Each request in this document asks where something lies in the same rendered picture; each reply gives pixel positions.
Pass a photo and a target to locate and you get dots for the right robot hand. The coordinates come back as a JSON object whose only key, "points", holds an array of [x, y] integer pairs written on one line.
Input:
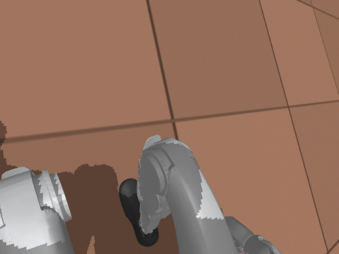
{"points": [[239, 232]]}

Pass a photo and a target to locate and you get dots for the right robot arm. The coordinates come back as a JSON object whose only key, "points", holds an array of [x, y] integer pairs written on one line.
{"points": [[256, 244]]}

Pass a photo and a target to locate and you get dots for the right robot foot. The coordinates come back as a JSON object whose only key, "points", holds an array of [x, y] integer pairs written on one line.
{"points": [[131, 207]]}

